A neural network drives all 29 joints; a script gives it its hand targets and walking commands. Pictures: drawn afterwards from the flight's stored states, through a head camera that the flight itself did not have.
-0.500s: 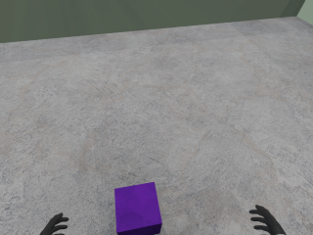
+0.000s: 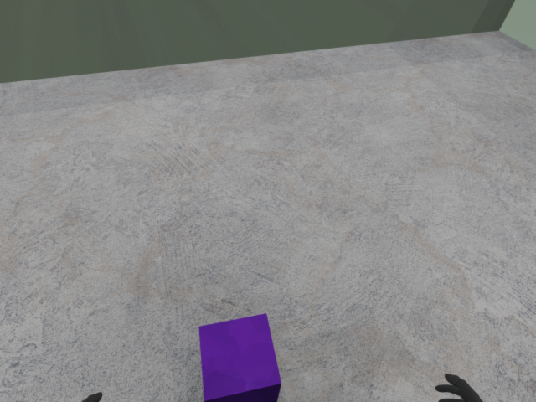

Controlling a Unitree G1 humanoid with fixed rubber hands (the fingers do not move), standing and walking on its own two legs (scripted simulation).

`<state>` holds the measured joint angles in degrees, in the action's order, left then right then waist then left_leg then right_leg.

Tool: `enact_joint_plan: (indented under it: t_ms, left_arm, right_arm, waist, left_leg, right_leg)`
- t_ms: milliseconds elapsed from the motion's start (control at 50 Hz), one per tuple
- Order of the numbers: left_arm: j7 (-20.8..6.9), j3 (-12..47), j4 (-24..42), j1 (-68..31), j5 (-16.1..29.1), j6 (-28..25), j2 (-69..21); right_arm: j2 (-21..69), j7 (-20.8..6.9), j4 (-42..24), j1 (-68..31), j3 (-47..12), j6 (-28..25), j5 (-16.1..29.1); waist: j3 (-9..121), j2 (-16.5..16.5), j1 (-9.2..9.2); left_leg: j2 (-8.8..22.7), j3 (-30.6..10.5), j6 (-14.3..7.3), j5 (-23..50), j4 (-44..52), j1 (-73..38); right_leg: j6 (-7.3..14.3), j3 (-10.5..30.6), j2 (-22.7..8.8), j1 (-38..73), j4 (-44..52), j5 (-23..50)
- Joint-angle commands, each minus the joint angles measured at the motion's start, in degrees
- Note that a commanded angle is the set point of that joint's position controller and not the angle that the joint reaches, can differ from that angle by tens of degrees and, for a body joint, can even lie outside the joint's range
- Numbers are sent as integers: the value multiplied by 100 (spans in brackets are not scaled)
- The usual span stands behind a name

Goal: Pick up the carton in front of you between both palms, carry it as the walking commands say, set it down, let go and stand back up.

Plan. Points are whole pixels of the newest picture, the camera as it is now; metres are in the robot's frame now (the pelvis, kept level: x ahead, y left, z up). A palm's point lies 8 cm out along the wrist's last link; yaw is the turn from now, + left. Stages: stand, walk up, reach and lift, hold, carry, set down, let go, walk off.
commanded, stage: stand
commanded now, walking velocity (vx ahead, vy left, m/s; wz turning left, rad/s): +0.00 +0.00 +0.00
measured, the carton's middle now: (239, 365) +0.35 +0.08 -0.65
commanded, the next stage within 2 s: none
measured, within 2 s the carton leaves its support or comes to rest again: neither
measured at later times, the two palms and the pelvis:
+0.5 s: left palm out of the picture +0.07 +0.30 -0.11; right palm out of the picture +0.07 -0.31 -0.10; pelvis -0.02 +0.00 +0.00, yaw +1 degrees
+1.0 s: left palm out of the picture +0.06 +0.31 -0.10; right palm out of the picture +0.07 -0.32 -0.10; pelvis -0.02 -0.01 +0.01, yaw +2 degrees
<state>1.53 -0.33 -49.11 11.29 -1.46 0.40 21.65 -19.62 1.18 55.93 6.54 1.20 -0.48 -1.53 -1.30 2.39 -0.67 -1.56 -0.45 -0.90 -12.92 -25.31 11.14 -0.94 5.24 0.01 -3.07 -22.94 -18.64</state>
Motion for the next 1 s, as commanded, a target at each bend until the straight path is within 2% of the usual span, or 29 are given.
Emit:
enact_joint_plan:
  t_ms: [0, 360, 980]
  left_arm:
    - [20, -174, 178, -86, 4, -70, 842]
    - [-6, -146, -293, -197, 13, -100, 957]
    - [-36, -161, -641, -363, 32, -120, 1072]
  right_arm:
    - [-989, 17, -152, -211, 184, -56, 7]
    - [-1127, -18, 281, -297, 145, -50, 41]
    - [-1242, -45, 512, -354, 96, -57, 80]
  waist:
    - [230, -197, -9]
    - [97, -206, -27]
    - [122, -215, -19]
  left_leg:
    - [652, -643, -55, 1435, 330, -655]
    - [667, -742, -34, 1079, 588, -624]
    - [686, -843, -32, 1278, 679, -610]
  right_leg:
    - [146, 252, -481, -553, 369, 1487]
    - [193, 257, -542, -499, 660, 1202]
    - [203, 160, -617, -376, 778, 1181]
